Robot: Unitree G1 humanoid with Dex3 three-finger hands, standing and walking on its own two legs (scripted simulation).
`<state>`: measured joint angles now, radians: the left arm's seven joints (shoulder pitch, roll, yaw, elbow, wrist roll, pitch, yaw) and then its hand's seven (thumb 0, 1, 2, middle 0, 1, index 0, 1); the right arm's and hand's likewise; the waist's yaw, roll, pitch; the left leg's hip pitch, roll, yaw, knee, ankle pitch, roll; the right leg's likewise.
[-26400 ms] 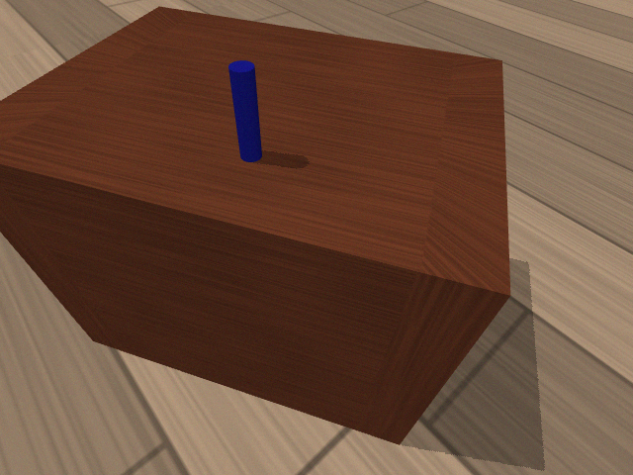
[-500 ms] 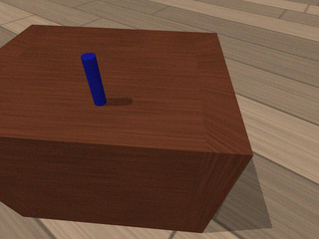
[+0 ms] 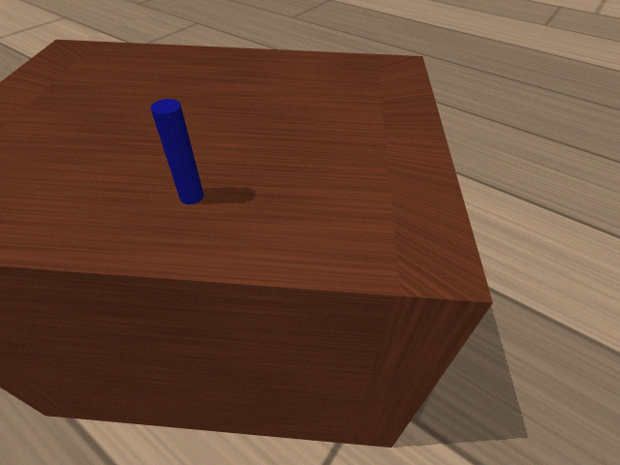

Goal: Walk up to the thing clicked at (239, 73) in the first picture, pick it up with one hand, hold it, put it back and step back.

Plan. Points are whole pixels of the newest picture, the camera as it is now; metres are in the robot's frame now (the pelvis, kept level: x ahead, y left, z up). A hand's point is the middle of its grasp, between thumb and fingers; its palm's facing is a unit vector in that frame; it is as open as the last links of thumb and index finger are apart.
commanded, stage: home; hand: left
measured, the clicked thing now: (180, 156) +0.53 +0.22 +0.11
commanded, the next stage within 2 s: stand in 0.66 s
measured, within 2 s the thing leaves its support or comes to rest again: neither
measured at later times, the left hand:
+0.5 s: hand out of the picture +0.09 +0.25 -0.15, palm faces -0.03 -0.93 -0.36, open 17.4 cm
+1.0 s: hand out of the picture +0.09 +0.25 -0.15, palm faces -0.03 -0.93 -0.35, open 14.7 cm
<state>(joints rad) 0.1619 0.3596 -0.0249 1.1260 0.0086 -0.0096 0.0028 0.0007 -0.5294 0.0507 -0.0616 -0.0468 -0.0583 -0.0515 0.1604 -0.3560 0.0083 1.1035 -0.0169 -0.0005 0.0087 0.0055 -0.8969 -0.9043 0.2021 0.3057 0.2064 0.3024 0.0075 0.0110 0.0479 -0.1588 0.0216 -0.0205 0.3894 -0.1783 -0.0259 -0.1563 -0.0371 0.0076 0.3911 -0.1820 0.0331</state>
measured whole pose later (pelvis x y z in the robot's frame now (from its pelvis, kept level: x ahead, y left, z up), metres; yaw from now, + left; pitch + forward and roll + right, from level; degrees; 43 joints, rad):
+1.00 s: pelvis +0.02 -0.01 +0.00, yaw +0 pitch -3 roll +0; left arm 0.11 0.35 -0.01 1.12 0.01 0.00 0.00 0.00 -0.18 0.40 -0.17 -0.22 -0.17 -0.23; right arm 0.13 -0.35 0.01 1.12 -0.02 0.00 0.00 0.00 -0.90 -0.90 0.20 0.30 0.21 0.30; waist 0.00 0.01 0.06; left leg -0.11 0.04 -0.02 0.34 -0.19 -0.04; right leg -0.11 -0.02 0.00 0.34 -0.19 0.02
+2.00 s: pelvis +0.03 -0.01 +0.00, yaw +0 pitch -3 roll +0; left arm 0.12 0.35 -0.01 1.11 0.01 0.00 0.00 0.01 0.91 0.90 -0.21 -0.30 -0.20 -0.30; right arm 0.12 -0.35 0.00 1.12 -0.01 0.00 0.00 0.00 -0.90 -0.90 0.20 0.30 0.21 0.30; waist 0.00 0.00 0.06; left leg -0.10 0.04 -0.02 0.33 -0.19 -0.04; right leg -0.10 -0.02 0.00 0.34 -0.20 0.02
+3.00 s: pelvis +0.03 -0.01 +0.00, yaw -1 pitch -3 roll +0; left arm 0.12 0.35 -0.01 1.11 0.01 -0.01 0.00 0.01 0.91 0.90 -0.21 -0.30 -0.20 -0.30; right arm 0.12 -0.35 0.00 1.12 -0.01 -0.01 0.00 0.00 -0.90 -0.90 0.20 0.30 0.21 0.30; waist 0.00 0.00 0.06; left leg -0.09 0.04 -0.01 0.33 -0.19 -0.04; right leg -0.10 -0.02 0.01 0.34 -0.20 0.02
